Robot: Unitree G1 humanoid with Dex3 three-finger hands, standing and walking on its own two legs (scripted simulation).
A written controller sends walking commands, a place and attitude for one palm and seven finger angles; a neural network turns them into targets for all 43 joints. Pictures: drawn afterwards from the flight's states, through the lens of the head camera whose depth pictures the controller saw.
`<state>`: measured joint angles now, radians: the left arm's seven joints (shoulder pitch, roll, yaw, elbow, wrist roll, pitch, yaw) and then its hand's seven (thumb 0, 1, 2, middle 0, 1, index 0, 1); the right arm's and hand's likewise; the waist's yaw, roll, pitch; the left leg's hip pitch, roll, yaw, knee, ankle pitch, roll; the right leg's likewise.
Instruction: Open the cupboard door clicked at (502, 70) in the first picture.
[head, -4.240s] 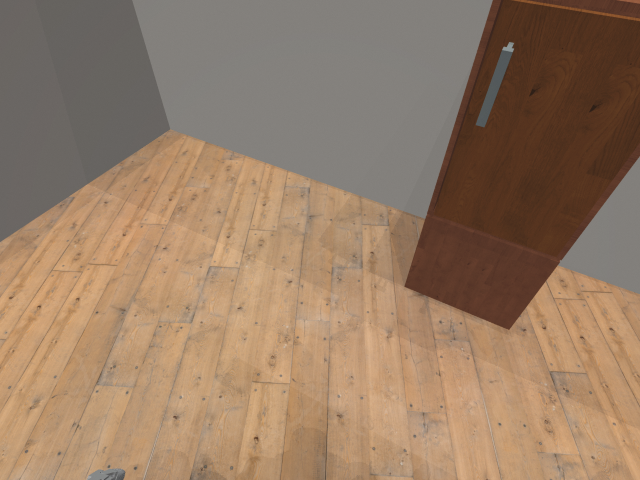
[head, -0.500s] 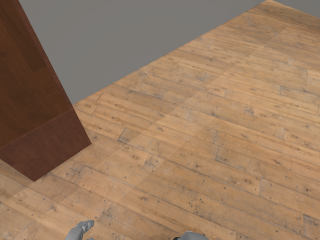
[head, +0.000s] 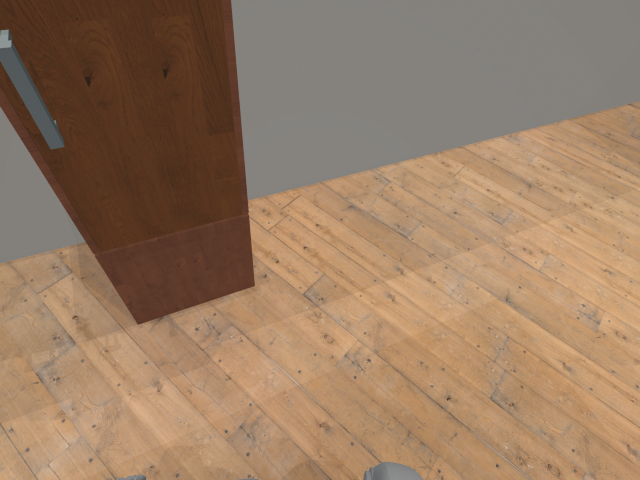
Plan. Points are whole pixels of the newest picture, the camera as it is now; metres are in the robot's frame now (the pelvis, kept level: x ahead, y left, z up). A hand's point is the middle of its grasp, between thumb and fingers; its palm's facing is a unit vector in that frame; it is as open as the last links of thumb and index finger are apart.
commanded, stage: turn to face it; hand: left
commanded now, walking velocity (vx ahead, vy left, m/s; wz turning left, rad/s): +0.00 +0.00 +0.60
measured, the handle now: (32, 92) +0.62 +0.49 +0.10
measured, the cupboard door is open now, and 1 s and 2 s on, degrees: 0 0 0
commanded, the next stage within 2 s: take the last steps up to it in 0.60 s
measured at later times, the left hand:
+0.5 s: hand out of the picture +0.01 +0.14 -0.14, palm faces +0.31 -0.91 -0.28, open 7.4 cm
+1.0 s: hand out of the picture -0.09 +0.16 -0.16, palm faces +0.45 -0.87 -0.21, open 7.4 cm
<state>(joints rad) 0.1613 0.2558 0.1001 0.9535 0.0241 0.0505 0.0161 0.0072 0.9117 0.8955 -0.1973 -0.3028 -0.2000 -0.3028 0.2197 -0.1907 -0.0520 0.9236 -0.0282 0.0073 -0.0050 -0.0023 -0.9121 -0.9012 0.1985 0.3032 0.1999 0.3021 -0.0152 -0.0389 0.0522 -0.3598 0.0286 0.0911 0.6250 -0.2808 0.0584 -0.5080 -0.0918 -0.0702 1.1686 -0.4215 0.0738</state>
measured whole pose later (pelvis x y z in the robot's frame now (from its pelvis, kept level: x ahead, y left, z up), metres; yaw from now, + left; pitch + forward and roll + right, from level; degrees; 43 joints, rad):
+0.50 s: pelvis -0.01 -0.07 +0.01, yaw +17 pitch -1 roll +2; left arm 0.23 0.17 0.03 0.91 0.03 0.01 0.02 0.01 0.90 0.90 -0.20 -0.30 -0.20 -0.30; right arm 0.19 -0.27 -0.10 0.93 -0.02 0.08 0.03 0.00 -0.91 -0.90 0.20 0.30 0.20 0.30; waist -0.01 0.04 0.05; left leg -0.52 0.00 -0.02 1.14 -0.38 -0.05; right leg -0.22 -0.09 -0.13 0.53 -0.29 -0.01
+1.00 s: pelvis -0.02 -0.02 +0.02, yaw +25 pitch -1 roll +0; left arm 0.28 0.23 0.05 1.06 0.03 0.03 -0.02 0.01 0.91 0.90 -0.20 -0.30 -0.20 -0.30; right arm 0.26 -0.17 -0.03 1.01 -0.02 -0.02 -0.02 -0.01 -0.94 -0.90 0.20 0.30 0.20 0.30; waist 0.02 -0.04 0.02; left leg -0.09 -0.01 0.06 0.36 -0.26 0.03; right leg -0.44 -0.10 -0.07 0.98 -0.34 0.05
